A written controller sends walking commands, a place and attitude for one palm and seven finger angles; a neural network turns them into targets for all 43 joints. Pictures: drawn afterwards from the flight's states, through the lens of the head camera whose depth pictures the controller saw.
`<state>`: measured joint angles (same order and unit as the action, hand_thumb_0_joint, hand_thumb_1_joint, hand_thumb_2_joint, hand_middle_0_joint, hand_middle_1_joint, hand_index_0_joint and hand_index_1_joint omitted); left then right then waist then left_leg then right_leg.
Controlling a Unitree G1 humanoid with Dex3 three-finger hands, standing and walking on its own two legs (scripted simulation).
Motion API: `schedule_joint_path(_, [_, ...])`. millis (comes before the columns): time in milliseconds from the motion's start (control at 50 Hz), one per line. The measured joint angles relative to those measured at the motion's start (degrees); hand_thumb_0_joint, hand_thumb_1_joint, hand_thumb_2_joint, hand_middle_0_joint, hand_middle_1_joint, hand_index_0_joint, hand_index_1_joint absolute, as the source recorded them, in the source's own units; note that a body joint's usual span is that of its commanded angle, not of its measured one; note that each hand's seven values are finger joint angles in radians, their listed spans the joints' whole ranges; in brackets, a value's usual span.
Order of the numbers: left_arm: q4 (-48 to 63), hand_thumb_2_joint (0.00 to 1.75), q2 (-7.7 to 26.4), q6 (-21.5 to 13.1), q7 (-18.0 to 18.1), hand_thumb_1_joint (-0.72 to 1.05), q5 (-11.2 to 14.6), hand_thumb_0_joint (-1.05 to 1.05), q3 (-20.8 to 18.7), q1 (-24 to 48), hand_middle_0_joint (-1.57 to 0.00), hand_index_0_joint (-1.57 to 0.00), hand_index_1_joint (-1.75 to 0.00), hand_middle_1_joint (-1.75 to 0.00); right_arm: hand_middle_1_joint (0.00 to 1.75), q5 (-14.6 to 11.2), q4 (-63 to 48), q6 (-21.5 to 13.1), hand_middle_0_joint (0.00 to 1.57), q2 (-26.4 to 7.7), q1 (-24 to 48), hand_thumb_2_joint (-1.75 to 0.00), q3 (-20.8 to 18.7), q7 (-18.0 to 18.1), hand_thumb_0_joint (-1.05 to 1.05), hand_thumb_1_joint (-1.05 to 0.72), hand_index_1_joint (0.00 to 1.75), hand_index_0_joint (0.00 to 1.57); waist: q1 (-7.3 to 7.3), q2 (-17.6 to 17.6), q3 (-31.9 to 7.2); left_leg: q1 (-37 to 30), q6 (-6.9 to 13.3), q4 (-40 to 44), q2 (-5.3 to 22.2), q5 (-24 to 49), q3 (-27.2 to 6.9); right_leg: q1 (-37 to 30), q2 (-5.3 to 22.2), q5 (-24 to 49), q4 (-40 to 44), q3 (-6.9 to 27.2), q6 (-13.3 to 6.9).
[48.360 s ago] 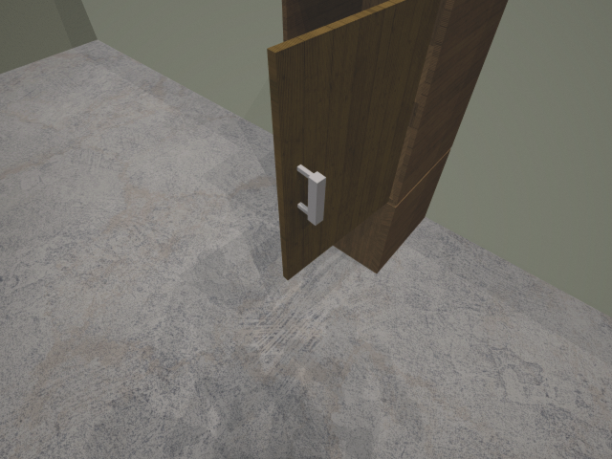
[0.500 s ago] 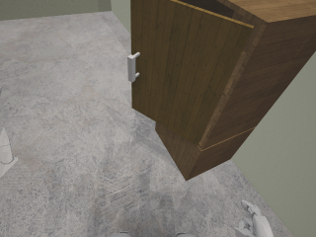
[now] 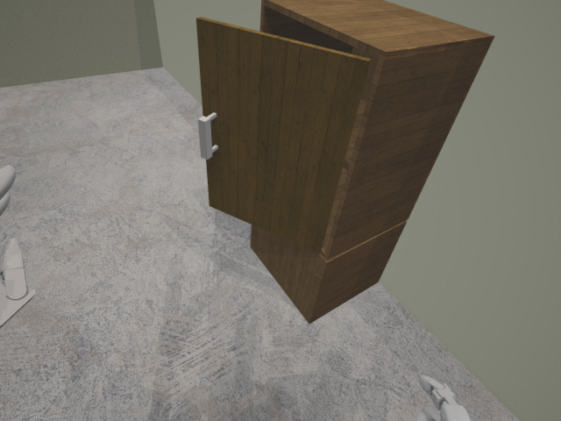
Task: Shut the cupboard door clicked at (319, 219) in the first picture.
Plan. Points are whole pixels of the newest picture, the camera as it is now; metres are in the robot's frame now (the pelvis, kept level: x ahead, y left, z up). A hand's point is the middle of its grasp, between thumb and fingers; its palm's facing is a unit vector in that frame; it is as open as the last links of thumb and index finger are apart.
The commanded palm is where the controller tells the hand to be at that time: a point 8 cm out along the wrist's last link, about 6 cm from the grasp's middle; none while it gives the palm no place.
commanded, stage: stop stepping back and stand still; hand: left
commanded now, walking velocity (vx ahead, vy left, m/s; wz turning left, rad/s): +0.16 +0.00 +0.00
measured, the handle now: (209, 135) +0.86 +0.21 -0.03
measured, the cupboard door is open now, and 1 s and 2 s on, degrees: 29 29 29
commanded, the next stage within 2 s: let the arm hang, fingers relaxed in 0.74 s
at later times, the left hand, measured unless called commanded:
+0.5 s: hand out of the picture +0.15 +0.33 +0.18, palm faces +0.55 -0.78 -0.30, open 7.4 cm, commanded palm +0.08 +0.34 +0.19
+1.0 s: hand out of the picture +0.12 +0.29 -0.05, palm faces +0.13 -0.91 -0.38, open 7.4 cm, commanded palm none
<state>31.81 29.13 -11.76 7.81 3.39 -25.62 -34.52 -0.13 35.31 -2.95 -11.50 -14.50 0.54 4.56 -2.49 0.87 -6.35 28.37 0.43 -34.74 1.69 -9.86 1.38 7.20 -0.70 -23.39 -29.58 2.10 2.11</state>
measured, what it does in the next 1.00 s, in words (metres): steps on the spot: left foot, then right foot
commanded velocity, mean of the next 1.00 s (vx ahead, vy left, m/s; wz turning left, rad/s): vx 0.07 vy -0.05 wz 0.00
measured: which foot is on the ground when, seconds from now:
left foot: down 0.00-0.26, up 0.28-0.36, down 0.38-0.62, up 0.64-0.86, down 0.88-1.00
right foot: down 0.00-0.42, up 0.44-0.60, down 0.62-1.00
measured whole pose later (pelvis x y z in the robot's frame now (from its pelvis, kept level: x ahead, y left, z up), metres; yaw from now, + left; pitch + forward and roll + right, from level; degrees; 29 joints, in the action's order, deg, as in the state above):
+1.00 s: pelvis -0.06 +0.06 +0.00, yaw +3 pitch +0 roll +0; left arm -21.8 15.6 1.6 1.2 -1.0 -4.9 -14.4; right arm 1.4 44.7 0.6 -18.5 -11.3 -1.4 0.3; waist -1.1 -3.8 -1.1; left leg 21.1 -1.1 -38.6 2.2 -17.1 3.3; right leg 16.4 1.7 -23.0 -39.2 -6.6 -2.0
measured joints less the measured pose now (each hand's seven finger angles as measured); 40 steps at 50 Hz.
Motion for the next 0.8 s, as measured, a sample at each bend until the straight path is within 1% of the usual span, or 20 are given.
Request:
schedule_joint_path(60, [-4.8, 0.89, -1.9, 0.4, 1.0, 0.88, -0.3, 0.01, -0.4, 2.6, -0.21, -0.21, -0.30, -0.30, 0.30, -0.3, 2.1, 0.3, 0.20, -3.0, -3.3, -0.90, -1.7, 1.0, 0.01, -0.90, 0.30, 0.21, -0.29, -0.5, -0.2, -1.0, 1.5, -0.5, -0.8, 2.2, -0.1, -1.3, 0.7, -1.0, -0.9, -0.6, 0.2])
schedule_joint_path(100, [-7.4, 0.89, -3.9, 1.1, 1.7, 0.89, -0.3, 0.01, -0.7, 4.5, -0.21, -0.21, -0.30, -0.30, 0.30, -0.6, 3.4, 0.0, 0.20, -3.6, -4.1, -0.90, -2.4, 1.5, 0.01, -0.90, 0.30, 0.20, -0.69, -0.2, 0.3, -1.4, 2.4, 0.6, -1.5, 3.2, 0.1, -0.8, 1.1, -2.6, -2.1, -0.4, -1.0])
schedule_joint_path(140, [-8.5, 0.89, -5.6, 2.1, 2.2, 0.89, -0.2, 0.01, -0.6, 5.9, -0.21, -0.21, -0.30, -0.30, 0.30, -0.5, 3.9, -0.9, 0.20, -3.0, -4.3, -0.90, -2.4, 1.6, 0.02, -0.90, 0.30, 0.20, -1.04, 0.4, 1.5, -2.4, 1.9, 4.1, -1.9, 4.9, 0.1, 0.6, 0.2, -4.6, -3.4, -0.5, -1.9])
schedule_joint_path(180, [-7.3, 0.90, -6.2, 2.8, 2.2, 0.89, 0.0, 0.01, -0.2, 5.8, -0.21, -0.20, -0.30, -0.30, 0.30, -0.2, 3.6, -2.2, 0.20, -1.6, -4.2, -0.90, -1.8, 1.1, 0.02, -0.90, 0.30, 0.20, -1.19, 1.2, 2.9, -3.5, 0.9, 8.2, -2.1, 5.9, 0.1, 1.5, -1.5, -4.8, -2.2, -1.9, -2.6])
schedule_joint_path(220, [-4.1, 0.90, -6.1, 2.8, 1.7, 0.89, -0.1, 0.02, 0.7, 4.0, -0.20, -0.20, -0.30, -0.30, 0.30, 0.1, 2.3, -3.3, 0.20, -0.4, -4.1, -0.90, -1.1, 0.4, 0.02, -0.90, 0.30, 0.20, -1.94, 1.4, 4.1, -3.6, 0.0, 10.3, -2.3, 4.5, -0.1, 1.5, -2.7, -2.0, 0.7, -2.1, -4.0])
schedule_joint_path(260, [-0.4, 0.90, -4.9, 2.3, 0.9, 0.89, -0.3, 0.02, 1.7, 1.4, -0.20, -0.20, -0.30, -0.30, 0.30, 0.4, 1.4, -3.7, 0.20, 0.2, -3.9, -0.90, -0.7, -0.4, 0.02, -0.90, 0.30, 0.20, -2.35, 0.8, 4.7, -2.1, -0.7, 8.5, -2.1, 0.0, 0.0, 1.8, -2.6, 1.6, 1.9, -2.9, -4.3])
schedule_joint_path(280, [1.3, 0.90, -3.9, 1.8, 0.7, 0.89, -0.2, 0.02, 1.6, -0.3, -0.21, -0.20, -0.30, -0.30, 0.30, 0.7, 1.3, -3.6, 0.20, 0.5, -3.6, -0.90, -0.5, -0.7, 0.02, -0.90, 0.30, 0.20, -1.91, 0.8, 4.6, -0.9, -1.2, 5.3, -2.1, -2.8, 0.0, 2.1, -2.3, 3.0, 1.7, -3.0, -4.5])
schedule_joint_path(300, [2.7, 0.89, -2.9, 1.3, 0.6, 0.89, -0.2, 0.02, 1.3, -1.9, -0.21, -0.20, -0.30, -0.30, 0.30, 0.8, 1.6, -3.2, 0.20, 0.7, -3.5, -0.90, -0.3, -0.8, 0.02, -0.90, 0.30, 0.20, -0.91, 1.1, 4.3, -0.1, -1.7, 0.6, -2.1, -4.5, -0.2, 2.5, -1.9, 4.4, 1.1, -2.9, -4.9])
schedule_joint_path(340, [3.2, 0.89, -2.1, 0.2, 1.0, 0.89, -0.5, 0.01, 0.6, -3.3, -0.21, -0.21, -0.30, -0.30, 0.30, 0.8, 2.6, -2.3, 0.20, 0.9, -3.5, -0.90, -0.2, -0.9, 0.02, -0.90, 0.30, 0.20, 1.23, 1.1, 2.8, -0.6, -1.6, -5.9, -1.7, -6.6, -0.7, 3.2, -1.2, 4.5, -0.6, -2.3, -4.1])
schedule_joint_path(380, [1.1, 0.89, -2.6, -0.2, 1.6, 0.89, -1.1, 0.01, 0.4, -0.6, -0.21, -0.21, -0.30, -0.30, 0.30, 0.8, 3.1, -1.9, 0.20, 0.2, -3.8, -0.90, -0.1, -0.4, 0.01, -0.90, 0.30, 0.20, 2.67, -0.2, 1.1, -4.1, -0.9, -4.1, -0.4, -9.5, -1.6, 4.2, -0.4, 2.2, -3.2, -3.5, -3.0])
schedule_joint_path(420, [-3.3, 0.89, -4.1, 0.0, 2.4, 0.89, -1.3, 0.01, 0.4, 5.5, -0.21, -0.21, -0.30, -0.30, 0.30, 0.4, 3.8, -1.9, 0.20, -0.1, -2.6, -0.90, -0.1, 0.3, 0.01, -0.90, 0.30, 0.21, 2.78, -0.9, 1.6, -4.2, 0.7, -3.4, -1.0, -3.6, -1.6, 5.6, 0.3, -0.2, -6.9, -3.8, -2.4])
schedule_joint_path(460, [-8.2, 0.89, -5.9, 1.2, 2.9, 0.89, -1.0, 0.01, 0.0, 10.4, -0.21, -0.21, -0.30, -0.30, 0.30, 0.1, 4.5, -2.0, 0.20, 0.6, -0.6, -0.90, 0.4, 0.7, 0.01, -0.90, 0.30, 0.20, 2.60, -0.7, 2.6, -4.5, 1.9, -3.0, -1.7, -1.6, -0.8, 7.4, -0.3, -3.1, -11.8, -2.2, -2.3])
schedule_joint_path(520, [-11.1, 0.90, -7.6, 4.1, 2.7, 0.89, -0.6, 0.01, 0.4, 11.7, -0.20, -0.20, -0.30, -0.30, 0.30, 0.4, 3.8, -2.5, 0.20, 2.8, 1.0, -0.90, 1.4, -0.1, 0.02, -0.90, 0.30, 0.20, 1.43, -0.3, 3.3, -6.9, 1.5, 2.9, -2.0, 1.1, -0.3, 9.6, -2.3, -3.7, -16.5, -2.4, -2.8])
schedule_joint_path(560, [-8.9, 0.90, -8.1, 5.1, 2.2, 0.90, -0.5, 0.01, 1.8, 9.0, -0.20, -0.20, -0.30, -0.30, 0.30, 0.7, 2.3, -2.7, 0.20, 4.0, 1.1, -0.90, 2.3, -0.9, 0.02, -0.90, 0.30, 0.20, 0.88, -0.1, 3.4, -8.3, 1.1, 7.1, -1.6, 2.1, 0.0, 8.4, -3.3, -3.8, -12.3, -4.5, -3.3])
schedule_joint_path(600, [-5.1, 0.90, -7.4, 5.4, 1.5, 0.90, -0.6, 0.02, 3.2, 5.1, -0.20, -0.20, -0.30, -0.30, 0.30, 1.0, 0.3, -2.6, 0.20, 4.7, 0.8, -0.90, 3.0, -1.5, 0.02, -0.90, 0.30, 0.21, 0.47, 0.4, 3.2, -8.1, 0.2, 8.7, -1.6, 0.3, 0.5, 5.5, -3.8, -3.6, -4.3, -6.4, -4.1])
schedule_joint_path(620, [-3.0, 0.90, -6.4, 5.4, 1.2, 0.90, -0.7, 0.02, 3.4, 3.3, -0.20, -0.20, -0.30, -0.30, 0.30, 1.1, -0.9, -2.3, 0.21, 4.8, 0.8, -0.90, 3.1, -1.6, 0.01, -0.90, 0.30, 0.21, 0.43, 1.2, 3.0, -6.7, -0.3, 7.3, -2.0, -2.6, 1.1, 4.3, -3.6, -3.8, -0.2, -6.0, -5.3])
schedule_joint_path(660, [-0.2, 0.90, -5.0, 4.9, 0.7, 0.89, -0.9, 0.02, 3.7, 1.7, -0.20, -0.20, -0.30, -0.30, 0.30, 1.4, -1.4, -1.5, 0.21, 4.2, 1.5, -0.90, 2.5, -1.8, 0.01, -0.90, 0.30, 0.21, 1.30, 1.1, 3.6, -2.6, -1.2, -1.4, -1.9, -8.7, 1.0, 5.2, -3.6, 4.7, 1.8, -6.0, -7.6])
schedule_joint_path(680, [0.4, 0.90, -4.3, 4.4, 0.7, 0.89, -0.9, 0.02, 3.5, 1.4, -0.21, -0.20, -0.30, -0.30, 0.30, 1.4, -0.8, -1.1, 0.21, 3.7, 1.7, -0.90, 2.2, -1.8, 0.01, -0.90, 0.30, 0.21, 1.89, 1.4, 3.8, -0.8, -1.4, -6.9, -2.1, -9.5, 0.6, 5.4, -3.2, 8.4, 2.0, -6.0, -8.3])
schedule_joint_path(740, [-1.7, 0.89, -3.6, 2.5, 1.5, 0.89, -0.8, 0.01, 2.6, 1.8, -0.21, -0.21, -0.30, -0.30, 0.30, 1.0, 1.3, -0.2, 0.21, 1.8, 0.4, -0.90, 1.0, -1.5, 0.01, -0.90, 0.30, 0.21, 2.50, 1.2, 2.7, 1.2, -1.7, -16.3, -1.4, -9.2, 0.2, 4.7, -2.6, 8.8, 2.9, -6.1, -7.9])
schedule_joint_path(800, [-5.7, 0.89, -4.8, 1.9, 2.4, 0.89, -0.9, 0.01, 1.9, 3.8, -0.21, -0.21, -0.30, -0.30, 0.30, 0.5, 2.6, 0.0, 0.21, -0.5, -1.6, -0.90, -0.1, -0.6, 0.01, -0.90, 0.30, 0.21, 2.63, 0.6, 1.6, -1.0, -1.3, -13.6, 0.3, -8.5, 0.9, 3.9, -1.7, 7.9, 3.8, -6.7, -7.0])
